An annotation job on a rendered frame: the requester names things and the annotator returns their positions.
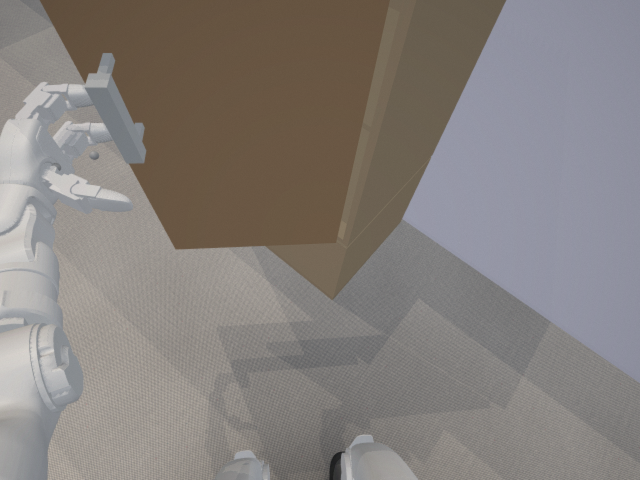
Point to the robot left hand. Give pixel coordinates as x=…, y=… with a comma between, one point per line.
x=27, y=150

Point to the handle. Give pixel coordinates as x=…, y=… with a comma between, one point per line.
x=107, y=100

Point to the cupboard door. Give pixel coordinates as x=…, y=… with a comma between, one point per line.
x=252, y=109

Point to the robot left thigh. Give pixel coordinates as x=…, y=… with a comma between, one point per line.
x=244, y=469

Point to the right robot shin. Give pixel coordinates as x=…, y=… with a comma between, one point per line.
x=361, y=439

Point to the left robot forearm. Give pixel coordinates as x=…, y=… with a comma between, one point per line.
x=29, y=268

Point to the robot left upper arm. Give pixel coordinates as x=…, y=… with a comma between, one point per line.
x=39, y=376

